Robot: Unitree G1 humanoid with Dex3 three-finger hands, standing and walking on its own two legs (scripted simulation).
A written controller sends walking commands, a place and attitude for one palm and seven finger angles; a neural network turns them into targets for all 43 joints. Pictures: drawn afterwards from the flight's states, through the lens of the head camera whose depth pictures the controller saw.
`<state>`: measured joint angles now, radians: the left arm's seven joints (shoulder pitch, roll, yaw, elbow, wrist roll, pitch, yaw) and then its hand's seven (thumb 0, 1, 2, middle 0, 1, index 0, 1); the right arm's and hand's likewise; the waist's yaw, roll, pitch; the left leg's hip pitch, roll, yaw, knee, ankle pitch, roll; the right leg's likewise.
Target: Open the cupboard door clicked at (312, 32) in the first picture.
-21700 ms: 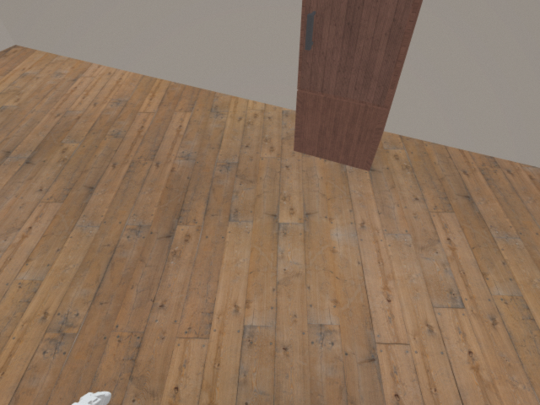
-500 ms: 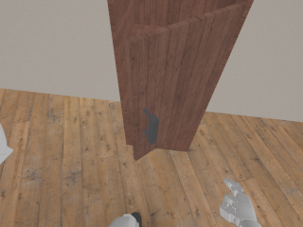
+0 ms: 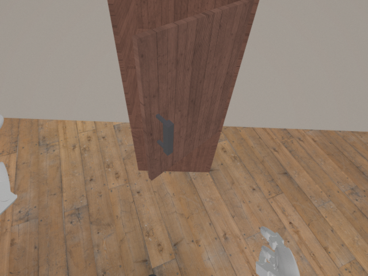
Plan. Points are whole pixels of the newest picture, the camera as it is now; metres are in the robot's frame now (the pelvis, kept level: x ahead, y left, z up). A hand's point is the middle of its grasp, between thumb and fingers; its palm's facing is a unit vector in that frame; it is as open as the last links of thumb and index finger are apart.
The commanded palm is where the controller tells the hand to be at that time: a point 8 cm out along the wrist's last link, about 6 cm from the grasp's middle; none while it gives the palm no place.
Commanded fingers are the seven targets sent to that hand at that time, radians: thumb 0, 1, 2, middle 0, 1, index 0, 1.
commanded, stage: stop stepping back and stand still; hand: left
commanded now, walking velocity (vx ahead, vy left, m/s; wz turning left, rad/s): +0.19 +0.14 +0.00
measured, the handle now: (163, 134) +0.52 +0.08 -0.06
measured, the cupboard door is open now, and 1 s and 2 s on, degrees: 42 42 42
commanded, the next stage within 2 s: let the arm hang, fingers relaxed in 0.86 s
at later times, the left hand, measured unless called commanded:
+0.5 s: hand (7, 219) +0.17 +0.25 +0.16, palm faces +0.34 -0.79 -0.50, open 7.4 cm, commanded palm +0.12 +0.30 +0.18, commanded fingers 0.00 0.90 0.90 -0.20 -0.30 -0.20 -0.30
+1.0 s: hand (0, 231) +0.17 +0.28 +0.12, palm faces +0.31 -0.80 -0.51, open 7.4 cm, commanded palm none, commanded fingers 0.00 0.90 0.90 -0.20 -0.30 -0.20 -0.30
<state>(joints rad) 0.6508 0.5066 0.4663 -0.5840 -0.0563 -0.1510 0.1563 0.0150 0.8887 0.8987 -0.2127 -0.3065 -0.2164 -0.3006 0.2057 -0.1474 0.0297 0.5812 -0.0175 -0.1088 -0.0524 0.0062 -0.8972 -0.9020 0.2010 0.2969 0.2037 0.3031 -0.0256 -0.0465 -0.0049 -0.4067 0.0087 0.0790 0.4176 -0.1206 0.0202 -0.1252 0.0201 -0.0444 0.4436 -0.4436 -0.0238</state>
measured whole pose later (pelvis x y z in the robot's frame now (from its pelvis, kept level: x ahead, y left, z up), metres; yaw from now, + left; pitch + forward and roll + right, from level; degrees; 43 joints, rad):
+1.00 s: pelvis -0.05 +0.02 +0.00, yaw +0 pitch +1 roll -1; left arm 0.49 0.42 0.33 -0.30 0.00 -0.19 0.10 0.01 0.89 0.90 -0.21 -0.31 -0.21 -0.30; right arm 0.18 -0.23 0.00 0.67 0.00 -0.14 -0.04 0.01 -0.90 -0.90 0.20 0.30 0.20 0.30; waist 0.00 0.03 0.00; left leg -0.32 0.00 0.03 0.46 -0.16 0.04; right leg -0.16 0.02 -0.04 0.41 -0.26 0.00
